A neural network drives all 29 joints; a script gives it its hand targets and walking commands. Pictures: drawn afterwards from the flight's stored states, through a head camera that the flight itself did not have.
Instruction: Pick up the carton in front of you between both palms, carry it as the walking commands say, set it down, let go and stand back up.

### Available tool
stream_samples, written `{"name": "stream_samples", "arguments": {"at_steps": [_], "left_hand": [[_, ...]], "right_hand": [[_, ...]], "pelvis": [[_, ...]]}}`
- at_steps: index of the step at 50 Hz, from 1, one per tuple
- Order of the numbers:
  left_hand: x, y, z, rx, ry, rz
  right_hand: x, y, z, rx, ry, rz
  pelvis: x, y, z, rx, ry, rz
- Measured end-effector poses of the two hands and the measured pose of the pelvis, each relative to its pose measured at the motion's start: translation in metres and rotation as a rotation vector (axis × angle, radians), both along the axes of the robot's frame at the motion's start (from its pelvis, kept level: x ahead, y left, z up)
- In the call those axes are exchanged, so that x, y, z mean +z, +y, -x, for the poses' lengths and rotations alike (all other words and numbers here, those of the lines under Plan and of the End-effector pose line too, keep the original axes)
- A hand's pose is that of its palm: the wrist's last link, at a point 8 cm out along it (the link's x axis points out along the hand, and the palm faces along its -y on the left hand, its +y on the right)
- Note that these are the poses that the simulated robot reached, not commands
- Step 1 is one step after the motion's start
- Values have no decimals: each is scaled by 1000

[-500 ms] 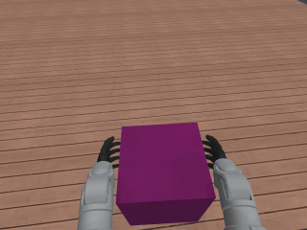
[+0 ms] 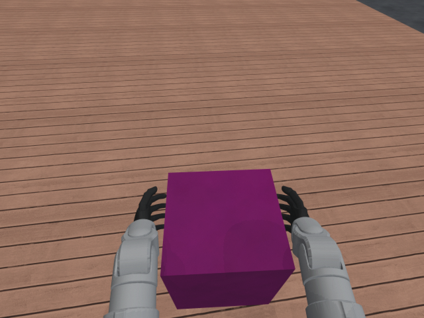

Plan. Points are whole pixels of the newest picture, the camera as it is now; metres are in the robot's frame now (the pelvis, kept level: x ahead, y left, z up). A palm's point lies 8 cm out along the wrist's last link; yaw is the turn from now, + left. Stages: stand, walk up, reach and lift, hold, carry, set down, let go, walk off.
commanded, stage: hold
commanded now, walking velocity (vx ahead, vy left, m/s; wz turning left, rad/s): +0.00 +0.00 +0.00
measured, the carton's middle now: (221, 242) +0.29 +0.00 -0.05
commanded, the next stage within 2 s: set down in 0.30 s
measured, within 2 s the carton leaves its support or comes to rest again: neither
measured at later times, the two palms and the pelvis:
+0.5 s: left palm (140, 208) +0.32 +0.17 +0.03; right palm (287, 209) +0.31 -0.13 +0.04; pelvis +0.02 +0.02 +0.00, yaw -2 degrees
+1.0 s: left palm (160, 241) +0.36 +0.16 -0.17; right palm (269, 234) +0.37 -0.14 -0.17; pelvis -0.03 -0.02 -0.09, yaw +0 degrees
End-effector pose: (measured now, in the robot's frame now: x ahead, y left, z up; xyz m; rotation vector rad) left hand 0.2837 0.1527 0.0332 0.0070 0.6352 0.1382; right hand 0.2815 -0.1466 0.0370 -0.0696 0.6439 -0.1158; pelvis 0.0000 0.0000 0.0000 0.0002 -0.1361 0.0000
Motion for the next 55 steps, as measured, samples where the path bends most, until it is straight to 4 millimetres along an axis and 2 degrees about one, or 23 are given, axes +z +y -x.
{"name": "stream_samples", "arguments": {"at_steps": [12, 20, 28, 32, 35, 41, 47, 50, 55], "left_hand": [[4, 11, -18, -25, 2, 13], [6, 16, -27, -18, 9, 22], [-9, 14, -45, 26, 30, 72], [-30, 13, -55, 36, 39, 73], [-55, 13, -59, 37, 45, 53], [-121, 10, -61, 43, 42, 19], [-187, 5, -65, 61, 13, 24], [-207, 3, -72, 64, -13, 32], [-226, 0, -86, 69, -33, 41]], "right_hand": [[7, 12, -9, -31, 3, 4], [9, 17, -20, -29, 9, 3], [-8, 14, -39, -37, 32, -23], [-29, 13, -52, -23, 43, -12], [-52, 13, -61, 2, 50, 8], [-118, 11, -72, 33, 49, 15], [-183, 6, -81, 29, 21, -11], [-203, 3, -87, 14, -4, -31], [-224, 0, -100, -3, -25, -57]], "pelvis": [[1, 20, -10, -29, 10, -1], [2, 25, -16, -31, 19, -1], [-3, 19, -14, -30, 46, -8], [-10, 13, -8, -24, 99, -10], [-17, 7, -1, -12, 166, -8], [-37, -5, 14, 14, 343, 9], [-72, -17, 24, 10, 542, 20], [-92, -21, 26, -2, 624, 17], [-121, -23, 31, -12, 706, 12]]}}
